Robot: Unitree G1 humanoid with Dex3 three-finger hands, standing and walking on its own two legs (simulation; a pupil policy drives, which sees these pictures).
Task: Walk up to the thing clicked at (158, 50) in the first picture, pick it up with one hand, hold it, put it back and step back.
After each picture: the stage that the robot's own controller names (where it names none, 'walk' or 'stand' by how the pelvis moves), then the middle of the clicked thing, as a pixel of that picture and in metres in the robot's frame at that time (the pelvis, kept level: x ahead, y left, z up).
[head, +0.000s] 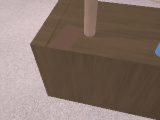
stand; out of the picture +0.64 -0.41 -0.02
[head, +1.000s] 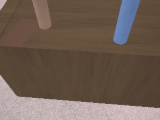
sink last; (125, 20) +0.67 -0.17 +0.02
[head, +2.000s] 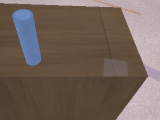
rise first; (29, 40) +0.54 +0.24 +0.01
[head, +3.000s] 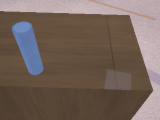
stand; (30, 51) +0.51 +0.25 +0.00
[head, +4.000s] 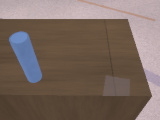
stand; (28, 60) +0.49 +0.25 -0.02
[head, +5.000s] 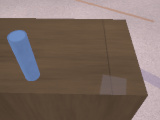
stand; (25, 58) +0.50 +0.26 -0.02
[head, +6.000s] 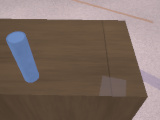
stand; (25, 59) +0.49 +0.27 -0.02
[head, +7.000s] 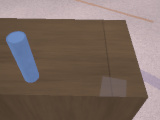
stand; (25, 59) +0.49 +0.27 -0.02
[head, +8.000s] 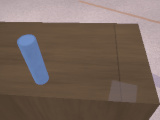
rise first; (35, 62) +0.48 +0.26 -0.02
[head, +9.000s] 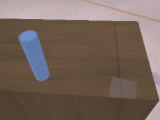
go down; (36, 58) +0.49 +0.25 -0.02
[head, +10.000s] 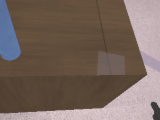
go down; (1, 30) +0.49 +0.23 +0.04
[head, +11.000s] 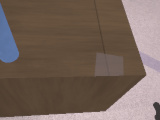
approach; out of the picture +0.49 +0.25 +0.05
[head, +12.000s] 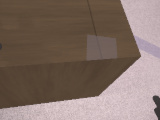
close in; out of the picture +0.51 +0.26 +0.09
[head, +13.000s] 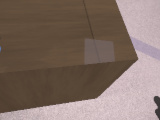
lift; out of the picture +0.50 +0.25 +0.08
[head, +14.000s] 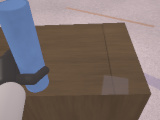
lift; (27, 52) +0.33 +0.16 +0.22
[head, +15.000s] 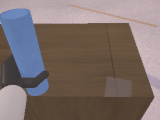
hold; (28, 57) +0.34 +0.17 +0.18
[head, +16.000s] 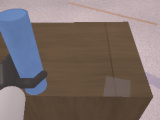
hold; (26, 57) +0.34 +0.17 +0.18
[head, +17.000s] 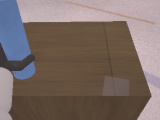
crouch; (14, 41) +0.39 +0.21 +0.19
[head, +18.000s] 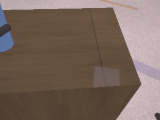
lower; out of the picture +0.49 +0.25 +0.21
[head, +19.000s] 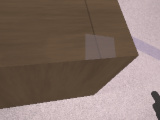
lower; out of the picture +0.53 +0.26 +0.09
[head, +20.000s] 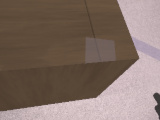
lower; out of the picture +0.51 +0.25 +0.09
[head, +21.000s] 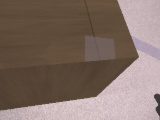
lower; out of the picture +0.51 +0.25 +0.09
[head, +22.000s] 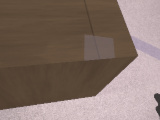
lower; out of the picture +0.51 +0.26 +0.09
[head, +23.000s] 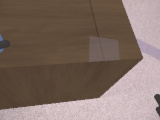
open; out of the picture +0.49 +0.24 +0.09
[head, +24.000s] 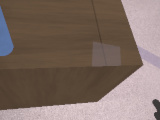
sink last; out of the picture +0.49 +0.24 +0.07
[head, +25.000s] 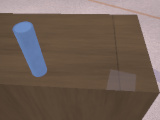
stand; (32, 52) +0.49 +0.25 +0.03
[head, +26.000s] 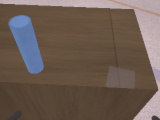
stand; (29, 48) +0.48 +0.24 +0.03
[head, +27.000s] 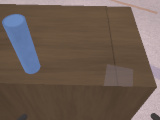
stand; (24, 47) +0.48 +0.24 +0.05
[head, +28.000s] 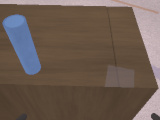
stand; (25, 48) +0.48 +0.24 +0.05
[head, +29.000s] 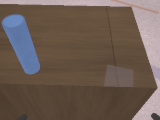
stand; (24, 48) +0.48 +0.24 +0.05
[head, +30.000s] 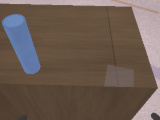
stand; (24, 48) +0.48 +0.24 +0.05
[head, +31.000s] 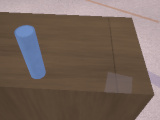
stand; (32, 55) +0.48 +0.24 +0.00
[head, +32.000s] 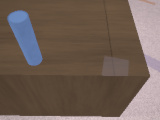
walk; (27, 41) +0.52 +0.24 +0.00
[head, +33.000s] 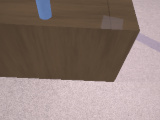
walk; out of the picture +0.80 +0.24 +0.00
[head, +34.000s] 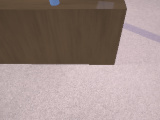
stand; out of the picture +1.13 +0.27 +0.00
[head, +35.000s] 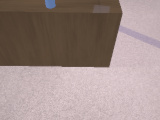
stand; out of the picture +1.11 +0.27 -0.02
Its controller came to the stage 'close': yes
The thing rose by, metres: 0.22
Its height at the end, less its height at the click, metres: +0.00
